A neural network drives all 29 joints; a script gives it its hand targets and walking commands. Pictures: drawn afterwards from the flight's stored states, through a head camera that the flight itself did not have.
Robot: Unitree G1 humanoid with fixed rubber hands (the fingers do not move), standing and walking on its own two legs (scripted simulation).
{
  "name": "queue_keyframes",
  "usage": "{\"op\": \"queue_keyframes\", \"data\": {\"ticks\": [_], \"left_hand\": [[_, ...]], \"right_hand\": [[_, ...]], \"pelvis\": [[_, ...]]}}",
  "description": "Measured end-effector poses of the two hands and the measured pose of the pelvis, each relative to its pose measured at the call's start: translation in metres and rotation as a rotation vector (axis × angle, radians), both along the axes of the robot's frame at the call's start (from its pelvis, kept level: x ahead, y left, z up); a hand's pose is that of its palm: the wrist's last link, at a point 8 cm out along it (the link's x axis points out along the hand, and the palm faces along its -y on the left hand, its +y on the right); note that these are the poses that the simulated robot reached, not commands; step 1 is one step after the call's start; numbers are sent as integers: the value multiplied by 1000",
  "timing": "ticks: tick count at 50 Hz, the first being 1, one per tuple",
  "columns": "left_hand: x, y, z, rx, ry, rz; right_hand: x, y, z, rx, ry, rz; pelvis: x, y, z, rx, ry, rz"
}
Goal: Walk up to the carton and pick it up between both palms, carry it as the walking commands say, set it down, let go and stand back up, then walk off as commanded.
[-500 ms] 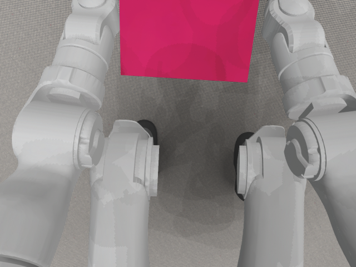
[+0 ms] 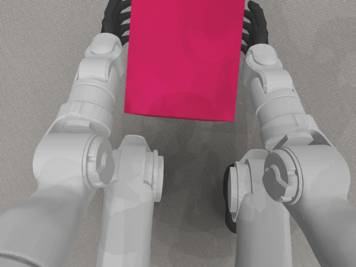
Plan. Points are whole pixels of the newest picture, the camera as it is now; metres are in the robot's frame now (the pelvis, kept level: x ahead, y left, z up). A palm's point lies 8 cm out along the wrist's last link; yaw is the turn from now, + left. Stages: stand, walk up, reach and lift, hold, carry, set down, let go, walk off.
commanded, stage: reach and lift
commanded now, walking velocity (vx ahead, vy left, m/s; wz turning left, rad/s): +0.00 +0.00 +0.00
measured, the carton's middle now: (182, 61) +0.49 +0.07 -0.21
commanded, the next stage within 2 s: none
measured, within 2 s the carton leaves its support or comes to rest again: neither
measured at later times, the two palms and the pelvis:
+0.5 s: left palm (108, 15) +0.53 +0.20 -0.11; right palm (265, 27) +0.53 -0.07 -0.10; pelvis -0.02 +0.02 +0.02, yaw +1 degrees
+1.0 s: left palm out of the picture +0.53 +0.18 -0.04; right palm (282, 26) +0.52 -0.08 -0.06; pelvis -0.04 +0.02 +0.05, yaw +1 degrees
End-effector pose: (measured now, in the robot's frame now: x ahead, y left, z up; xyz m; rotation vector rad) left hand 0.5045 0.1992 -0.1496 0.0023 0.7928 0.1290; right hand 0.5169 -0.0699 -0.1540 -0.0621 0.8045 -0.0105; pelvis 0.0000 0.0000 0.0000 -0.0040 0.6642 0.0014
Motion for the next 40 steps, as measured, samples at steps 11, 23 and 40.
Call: {"op": "queue_keyframes", "data": {"ticks": [11, 23, 40], "left_hand": [[-2, 26, 12, 24, -44, 53], [22, -6, 37, -37, -130, 27], [-12, 17, 54, -7, -88, 83]], "right_hand": [[9, 30, 16, 44, -74, -29], [10, 0, 44, -24, -144, -96], [-3, 24, 61, 6, -89, -47]], "pelvis": [[-3, 17, 5, -20, 9, 20], [-19, 17, 21, -52, -143, 57], [-36, 9, 36, -58, -218, 94]]}}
